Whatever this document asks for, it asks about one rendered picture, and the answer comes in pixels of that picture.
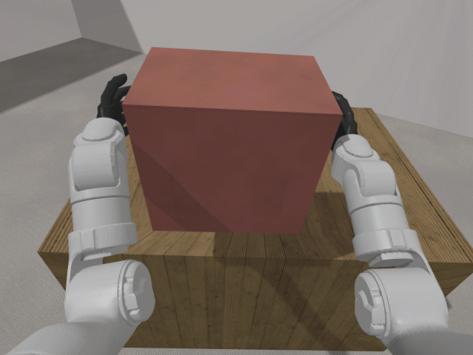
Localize left robot upper arm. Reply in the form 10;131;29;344
6;260;155;355

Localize pedestal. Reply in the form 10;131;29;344
37;107;473;351

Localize robot right hand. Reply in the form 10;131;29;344
331;91;358;152

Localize right robot forearm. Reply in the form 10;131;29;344
331;134;449;325

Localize carton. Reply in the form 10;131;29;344
122;47;343;234

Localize left robot forearm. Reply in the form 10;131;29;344
64;118;138;318

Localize right robot upper arm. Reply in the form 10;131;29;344
355;268;473;355

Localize robot left hand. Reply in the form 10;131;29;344
97;73;131;137

